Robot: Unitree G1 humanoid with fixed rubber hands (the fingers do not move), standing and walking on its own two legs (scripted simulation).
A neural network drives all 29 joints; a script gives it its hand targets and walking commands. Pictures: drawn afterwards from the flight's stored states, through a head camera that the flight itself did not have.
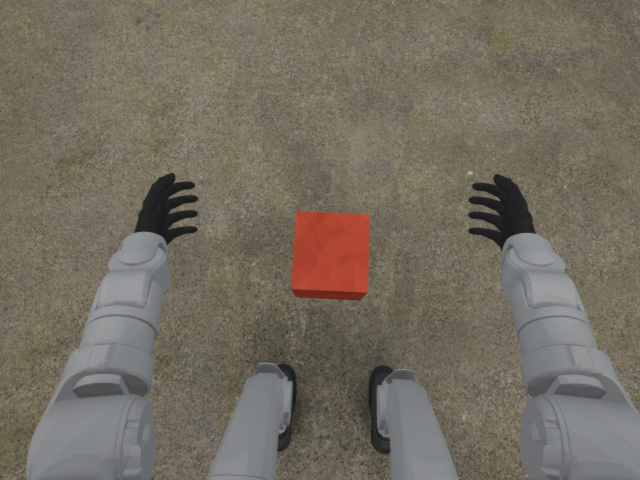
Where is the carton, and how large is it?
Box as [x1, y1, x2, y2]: [291, 211, 368, 299]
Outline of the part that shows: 296,211 291,289 296,296 301,297 360,299 367,292 368,214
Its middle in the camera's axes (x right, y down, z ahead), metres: +0.03 +0.05 +1.00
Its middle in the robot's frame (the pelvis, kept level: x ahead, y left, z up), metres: +0.48 +0.01 -0.59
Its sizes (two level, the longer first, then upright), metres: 0.189 0.177 0.186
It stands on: the floor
